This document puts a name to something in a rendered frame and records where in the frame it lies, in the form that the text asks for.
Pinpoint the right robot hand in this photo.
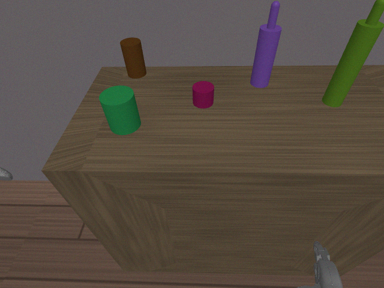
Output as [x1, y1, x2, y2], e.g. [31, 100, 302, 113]
[297, 241, 343, 288]

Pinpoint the left robot hand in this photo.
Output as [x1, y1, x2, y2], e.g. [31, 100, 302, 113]
[0, 167, 13, 181]

